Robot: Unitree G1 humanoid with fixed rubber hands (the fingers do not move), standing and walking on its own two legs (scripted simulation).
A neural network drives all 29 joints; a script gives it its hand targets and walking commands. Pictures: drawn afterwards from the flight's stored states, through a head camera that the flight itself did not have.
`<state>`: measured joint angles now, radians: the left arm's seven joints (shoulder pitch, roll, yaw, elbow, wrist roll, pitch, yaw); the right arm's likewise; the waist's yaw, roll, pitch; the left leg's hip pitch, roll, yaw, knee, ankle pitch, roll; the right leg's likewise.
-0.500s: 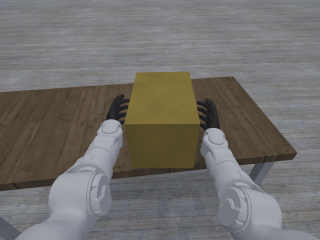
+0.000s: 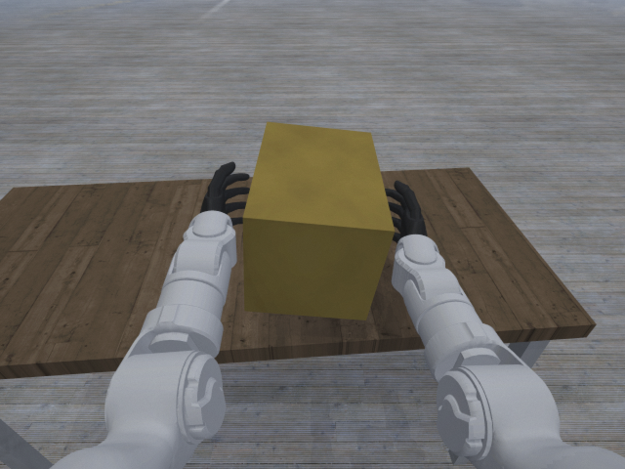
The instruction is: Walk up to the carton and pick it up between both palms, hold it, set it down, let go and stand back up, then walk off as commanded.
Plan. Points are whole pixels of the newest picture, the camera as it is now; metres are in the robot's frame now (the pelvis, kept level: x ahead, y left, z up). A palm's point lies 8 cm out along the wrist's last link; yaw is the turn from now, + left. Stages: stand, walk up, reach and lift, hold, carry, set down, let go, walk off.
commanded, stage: reach and lift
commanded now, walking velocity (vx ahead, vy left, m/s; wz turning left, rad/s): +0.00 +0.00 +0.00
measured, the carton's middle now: (313, 214) +0.47 +0.00 +0.14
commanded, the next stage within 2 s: hold in 1.08 s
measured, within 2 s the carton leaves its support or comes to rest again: neither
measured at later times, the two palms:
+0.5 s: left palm (210, 245) +0.36 +0.14 +0.18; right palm (421, 248) +0.35 -0.13 +0.16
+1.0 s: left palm (202, 238) +0.36 +0.14 +0.19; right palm (413, 239) +0.36 -0.12 +0.17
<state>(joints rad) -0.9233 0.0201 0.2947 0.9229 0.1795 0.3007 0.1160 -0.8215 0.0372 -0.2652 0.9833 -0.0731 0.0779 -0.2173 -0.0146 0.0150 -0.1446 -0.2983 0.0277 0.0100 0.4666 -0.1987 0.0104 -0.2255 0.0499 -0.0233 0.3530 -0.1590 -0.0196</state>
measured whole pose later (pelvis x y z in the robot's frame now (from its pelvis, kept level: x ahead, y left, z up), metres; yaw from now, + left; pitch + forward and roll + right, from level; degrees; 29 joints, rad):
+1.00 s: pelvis -0.02 +0.00 +0.00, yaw +0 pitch -3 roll -2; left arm -0.78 -0.01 0.29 0.60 0.18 0.55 0.12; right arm -0.82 0.03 -0.15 0.86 0.01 0.27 -0.21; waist -0.03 0.01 -0.10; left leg -0.22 0.02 0.01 0.45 -0.17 0.01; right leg -0.16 0.05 -0.03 0.36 -0.14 -0.02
